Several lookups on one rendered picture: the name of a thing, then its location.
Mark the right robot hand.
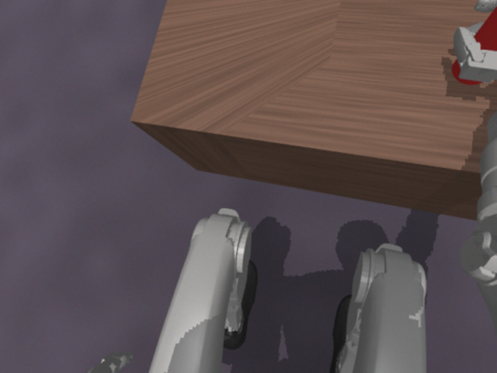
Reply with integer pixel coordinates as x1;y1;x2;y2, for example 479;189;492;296
454;0;497;83

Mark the can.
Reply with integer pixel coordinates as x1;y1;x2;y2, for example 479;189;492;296
452;6;497;85

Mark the left robot foot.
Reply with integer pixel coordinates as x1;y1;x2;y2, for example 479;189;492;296
223;260;258;350

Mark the left robot hand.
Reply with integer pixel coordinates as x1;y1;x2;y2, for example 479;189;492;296
88;351;133;373

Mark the right robot arm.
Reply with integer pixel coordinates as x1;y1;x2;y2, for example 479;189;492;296
460;111;497;338

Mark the right robot foot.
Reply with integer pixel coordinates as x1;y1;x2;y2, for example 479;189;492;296
329;295;352;373

